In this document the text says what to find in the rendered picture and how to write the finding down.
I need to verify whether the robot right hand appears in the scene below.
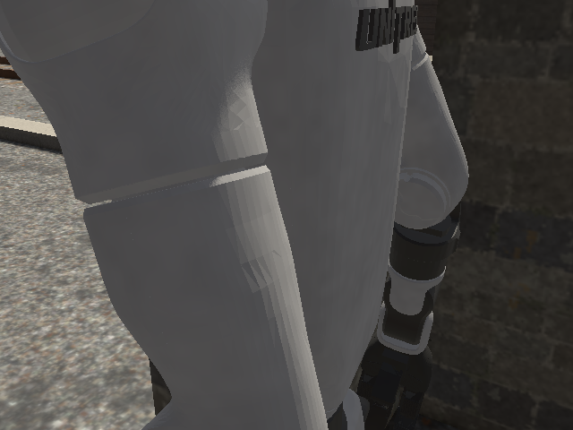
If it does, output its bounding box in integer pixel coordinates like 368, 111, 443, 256
356, 332, 432, 430

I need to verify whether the left robot upper arm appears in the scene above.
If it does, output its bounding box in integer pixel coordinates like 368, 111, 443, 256
0, 0, 329, 430

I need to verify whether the right robot upper arm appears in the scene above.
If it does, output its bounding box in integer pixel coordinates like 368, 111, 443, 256
394, 24, 469, 229

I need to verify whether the robot torso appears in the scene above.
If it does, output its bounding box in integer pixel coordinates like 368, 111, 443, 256
245, 0, 418, 430

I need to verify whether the robot right forearm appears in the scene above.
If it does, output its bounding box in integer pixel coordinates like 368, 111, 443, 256
377, 201, 461, 355

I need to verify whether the robot right thigh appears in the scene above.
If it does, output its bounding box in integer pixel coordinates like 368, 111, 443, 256
358, 395, 370, 423

